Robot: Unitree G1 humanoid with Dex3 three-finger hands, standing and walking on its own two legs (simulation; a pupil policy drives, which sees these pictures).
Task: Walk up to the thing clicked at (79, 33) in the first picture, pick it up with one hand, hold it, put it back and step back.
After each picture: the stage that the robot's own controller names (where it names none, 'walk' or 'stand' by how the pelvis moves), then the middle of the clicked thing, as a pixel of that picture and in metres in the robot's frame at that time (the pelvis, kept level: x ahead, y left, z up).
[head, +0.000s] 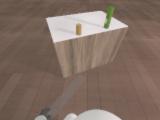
stand; (78, 29) +0.93 +0.20 +0.04
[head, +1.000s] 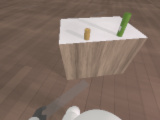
rise first; (87, 34) +0.86 +0.13 +0.05
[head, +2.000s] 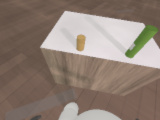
walk; (80, 43) +0.55 +0.16 +0.07
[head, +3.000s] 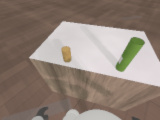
stand; (66, 54) +0.47 +0.22 +0.06
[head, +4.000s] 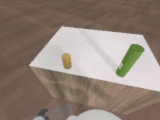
stand; (66, 61) +0.43 +0.21 +0.04
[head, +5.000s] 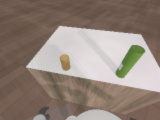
stand; (65, 62) +0.41 +0.22 +0.04
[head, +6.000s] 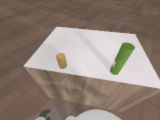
stand; (61, 61) +0.43 +0.25 +0.03
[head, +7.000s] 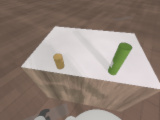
stand; (59, 61) +0.42 +0.27 +0.03
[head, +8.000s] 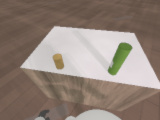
stand; (58, 61) +0.42 +0.27 +0.03
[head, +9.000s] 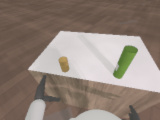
rise first; (64, 64) +0.41 +0.25 +0.04
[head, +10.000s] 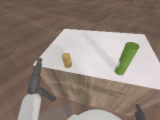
go down; (67, 60) +0.44 +0.25 +0.04
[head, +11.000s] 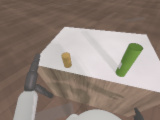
go down; (66, 60) +0.43 +0.25 +0.04
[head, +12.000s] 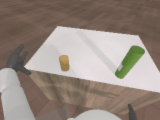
go down; (64, 63) +0.41 +0.21 +0.04
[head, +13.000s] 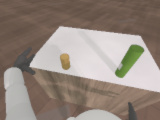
close in; (65, 61) +0.43 +0.22 +0.05
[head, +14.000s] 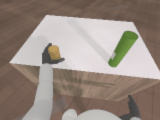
close; (55, 54) +0.44 +0.25 +0.07
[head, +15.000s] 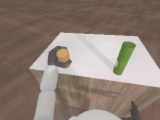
lift; (64, 59) +0.33 +0.18 +0.20
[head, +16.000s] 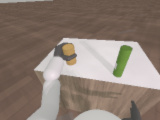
hold; (69, 54) +0.34 +0.16 +0.24
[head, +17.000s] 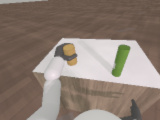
hold; (70, 55) +0.35 +0.15 +0.23
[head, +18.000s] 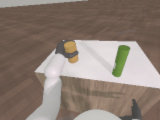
hold; (71, 52) +0.35 +0.14 +0.26
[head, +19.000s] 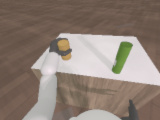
crouch; (65, 50) +0.38 +0.19 +0.22
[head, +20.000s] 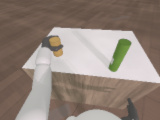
lower; (56, 47) +0.45 +0.24 +0.18
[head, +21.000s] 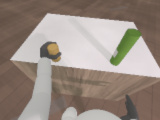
lower; (54, 53) +0.44 +0.25 +0.09
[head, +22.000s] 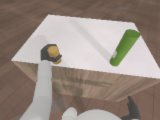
lower; (55, 55) +0.43 +0.25 +0.08
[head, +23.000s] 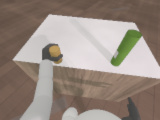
lower; (56, 55) +0.43 +0.24 +0.08
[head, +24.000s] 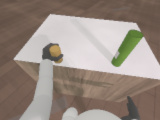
loosen; (56, 54) +0.43 +0.24 +0.08
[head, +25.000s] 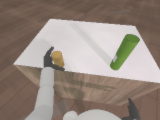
withdraw; (58, 60) +0.40 +0.23 +0.07
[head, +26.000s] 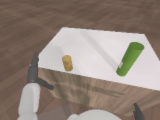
sink last; (67, 63) +0.40 +0.22 +0.05
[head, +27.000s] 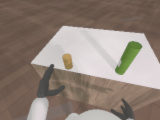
stand; (67, 61) +0.42 +0.22 +0.04
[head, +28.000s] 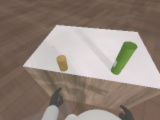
stand; (62, 63) +0.40 +0.23 +0.04
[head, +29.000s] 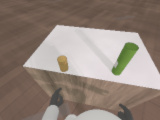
stand; (63, 64) +0.39 +0.23 +0.04
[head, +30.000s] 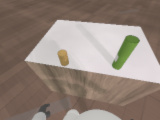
walk; (63, 58) +0.43 +0.23 +0.05
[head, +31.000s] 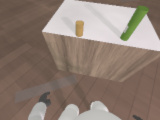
walk; (79, 29) +0.69 +0.16 +0.07
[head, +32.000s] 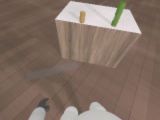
walk; (82, 17) +1.07 +0.16 +0.05
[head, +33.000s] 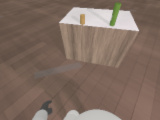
stand; (82, 19) +1.17 +0.19 +0.06
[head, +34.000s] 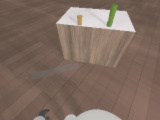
stand; (79, 20) +1.15 +0.22 +0.04
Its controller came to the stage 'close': yes
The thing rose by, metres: 0.22
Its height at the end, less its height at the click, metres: +0.00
